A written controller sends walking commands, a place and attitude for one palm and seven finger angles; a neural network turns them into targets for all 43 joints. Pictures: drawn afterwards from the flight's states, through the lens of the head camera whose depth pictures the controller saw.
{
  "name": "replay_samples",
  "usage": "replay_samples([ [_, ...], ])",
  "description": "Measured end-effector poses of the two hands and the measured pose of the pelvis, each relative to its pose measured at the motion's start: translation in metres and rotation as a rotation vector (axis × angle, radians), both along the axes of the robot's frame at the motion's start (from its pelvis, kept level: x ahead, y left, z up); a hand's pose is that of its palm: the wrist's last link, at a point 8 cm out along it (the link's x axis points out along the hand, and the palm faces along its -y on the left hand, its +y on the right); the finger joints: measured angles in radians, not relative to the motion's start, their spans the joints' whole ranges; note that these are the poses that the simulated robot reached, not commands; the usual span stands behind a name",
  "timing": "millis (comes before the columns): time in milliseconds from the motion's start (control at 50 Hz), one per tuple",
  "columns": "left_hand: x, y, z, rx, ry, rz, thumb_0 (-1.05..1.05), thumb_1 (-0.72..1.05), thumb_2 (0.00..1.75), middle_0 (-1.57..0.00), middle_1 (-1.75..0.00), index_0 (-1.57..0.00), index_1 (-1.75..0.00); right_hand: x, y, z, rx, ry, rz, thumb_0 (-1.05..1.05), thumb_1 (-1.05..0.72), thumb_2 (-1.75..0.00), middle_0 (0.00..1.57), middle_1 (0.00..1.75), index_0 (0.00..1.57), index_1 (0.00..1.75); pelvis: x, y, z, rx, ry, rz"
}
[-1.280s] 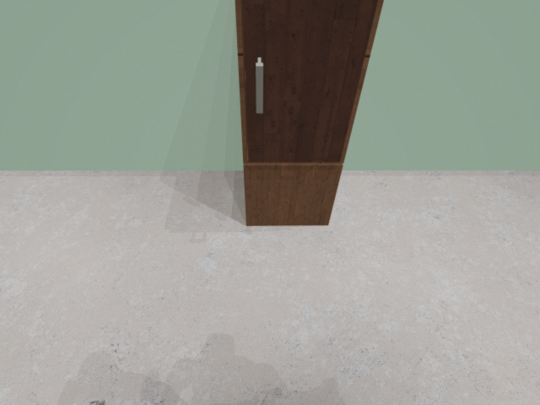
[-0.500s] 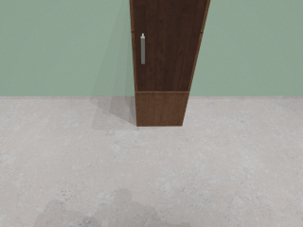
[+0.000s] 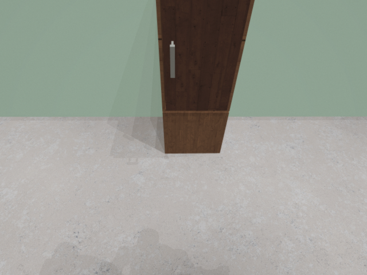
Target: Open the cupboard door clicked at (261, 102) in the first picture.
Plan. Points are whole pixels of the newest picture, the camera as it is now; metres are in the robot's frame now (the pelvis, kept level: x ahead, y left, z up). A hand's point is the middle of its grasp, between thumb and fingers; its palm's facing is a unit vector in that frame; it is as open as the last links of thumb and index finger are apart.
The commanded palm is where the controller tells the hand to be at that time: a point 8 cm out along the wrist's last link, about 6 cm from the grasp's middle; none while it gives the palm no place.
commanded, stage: look at it before walking up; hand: left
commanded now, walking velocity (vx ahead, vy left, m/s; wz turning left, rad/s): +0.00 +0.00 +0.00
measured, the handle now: (172, 59) +1.00 +0.11 -0.02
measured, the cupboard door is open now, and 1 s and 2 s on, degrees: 0 0 0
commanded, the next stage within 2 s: walk to a spot facing it in 0.16 s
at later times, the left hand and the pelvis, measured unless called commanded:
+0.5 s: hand out of the picture +0.06 +0.23 -0.17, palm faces -0.09 -0.95 -0.30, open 7.4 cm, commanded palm none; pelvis +0.00 +0.00 -0.01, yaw -5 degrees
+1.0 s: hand out of the picture +0.11 +0.21 -0.17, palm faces -0.29 -0.94 -0.19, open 7.4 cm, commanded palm none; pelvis -0.02 +0.03 +0.00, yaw -20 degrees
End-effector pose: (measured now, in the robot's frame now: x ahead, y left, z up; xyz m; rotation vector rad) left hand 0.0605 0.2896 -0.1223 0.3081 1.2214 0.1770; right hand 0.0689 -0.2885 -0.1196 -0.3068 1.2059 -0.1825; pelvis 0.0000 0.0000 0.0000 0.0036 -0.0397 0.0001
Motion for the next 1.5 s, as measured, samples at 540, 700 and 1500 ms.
replay_samples([
  [540, 0.004, -0.027, -0.017, -0.032, 0.076, -0.055, 0.01, 0.91, 0.90, -0.20, -0.30, -0.20, -0.30, -0.012, 0.014, -0.020, 0.054, -0.031, -0.109, 0.01, -0.90, -0.89, 0.20, 0.30, 0.20, 0.30, -0.001, -0.005, -0.012, 0.017, 0.024, -0.107],
  [700, 0.009, -0.061, -0.028, -0.079, 0.041, -0.098, 0.01, 0.91, 0.90, -0.20, -0.30, -0.20, -0.30, -0.047, 0.016, -0.040, 0.092, 0.015, -0.190, 0.01, -0.90, -0.89, 0.20, 0.30, 0.20, 0.30, -0.014, -0.011, -0.024, 0.016, 0.038, -0.147],
  [1500, 0.235, -0.270, -0.021, -0.195, -0.096, -0.715, 0.00, 0.91, 0.90, -0.20, -0.30, -0.20, -0.30, -0.199, 0.041, -0.033, 0.178, 0.194, -0.846, 0.01, -0.91, -0.89, 0.20, 0.30, 0.19, 0.30, 0.060, -0.088, -0.018, -0.010, 0.018, -0.661],
])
